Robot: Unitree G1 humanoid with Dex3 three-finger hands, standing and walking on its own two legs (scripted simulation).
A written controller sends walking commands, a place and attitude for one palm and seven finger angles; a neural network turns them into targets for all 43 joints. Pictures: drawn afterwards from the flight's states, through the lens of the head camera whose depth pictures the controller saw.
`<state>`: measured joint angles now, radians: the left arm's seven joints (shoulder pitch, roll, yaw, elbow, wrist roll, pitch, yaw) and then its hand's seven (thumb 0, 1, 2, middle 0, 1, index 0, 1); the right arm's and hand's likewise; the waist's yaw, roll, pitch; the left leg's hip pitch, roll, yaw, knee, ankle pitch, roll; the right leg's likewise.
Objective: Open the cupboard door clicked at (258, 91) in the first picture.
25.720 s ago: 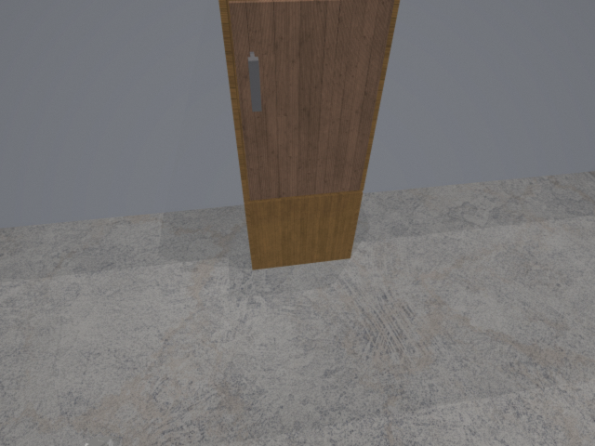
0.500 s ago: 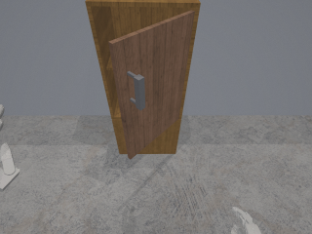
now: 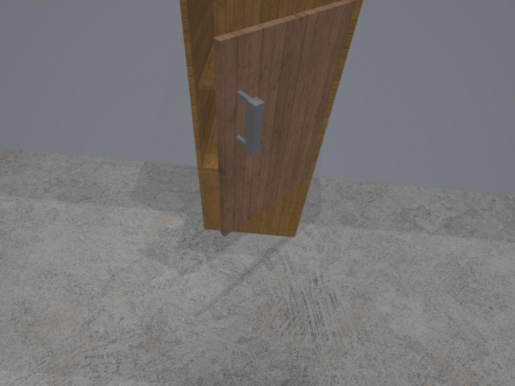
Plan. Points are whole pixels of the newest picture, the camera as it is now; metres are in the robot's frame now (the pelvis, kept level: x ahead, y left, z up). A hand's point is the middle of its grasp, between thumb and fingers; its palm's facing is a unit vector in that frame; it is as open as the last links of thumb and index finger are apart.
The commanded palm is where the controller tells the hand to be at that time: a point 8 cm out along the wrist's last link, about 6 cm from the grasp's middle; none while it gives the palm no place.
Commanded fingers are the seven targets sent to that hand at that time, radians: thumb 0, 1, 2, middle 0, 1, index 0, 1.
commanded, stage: let the arm hang, fingers relaxed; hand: left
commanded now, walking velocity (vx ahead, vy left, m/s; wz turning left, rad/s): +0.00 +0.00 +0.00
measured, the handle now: (247, 123) +0.59 +0.06 +0.08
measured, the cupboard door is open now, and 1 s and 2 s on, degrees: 46 46 46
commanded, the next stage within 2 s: look to check the result in 0.68 s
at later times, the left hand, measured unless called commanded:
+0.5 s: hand out of the picture +0.00 +0.16 -0.17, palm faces +0.03 -0.99 -0.16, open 7.4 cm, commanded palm none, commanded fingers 0.00 0.90 0.90 -0.20 -0.30 -0.20 -0.30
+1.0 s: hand out of the picture +0.01 +0.16 -0.17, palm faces +0.04 -0.98 -0.19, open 7.4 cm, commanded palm none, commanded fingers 0.00 0.90 0.90 -0.20 -0.30 -0.20 -0.30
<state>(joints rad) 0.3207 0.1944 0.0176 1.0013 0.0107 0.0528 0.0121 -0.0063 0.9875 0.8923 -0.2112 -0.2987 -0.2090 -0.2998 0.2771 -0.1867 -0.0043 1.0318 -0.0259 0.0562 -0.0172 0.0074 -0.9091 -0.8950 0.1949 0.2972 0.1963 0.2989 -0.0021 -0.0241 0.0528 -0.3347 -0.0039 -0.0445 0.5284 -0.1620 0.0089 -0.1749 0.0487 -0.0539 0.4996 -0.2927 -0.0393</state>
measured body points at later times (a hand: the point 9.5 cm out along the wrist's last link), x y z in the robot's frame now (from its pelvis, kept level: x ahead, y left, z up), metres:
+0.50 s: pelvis +0.02 +0.00 +0.01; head +0.01 -0.01 +0.46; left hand +0.00 +0.21 -0.16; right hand -0.01 -0.20 -0.16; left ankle +0.08 +0.11 -0.73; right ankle -0.01 -0.10 -0.73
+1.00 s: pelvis +0.04 -0.01 +0.01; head +0.05 -0.02 +0.46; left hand +0.01 +0.21 -0.15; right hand +0.02 -0.21 -0.16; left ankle +0.08 +0.11 -0.73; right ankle -0.01 -0.10 -0.73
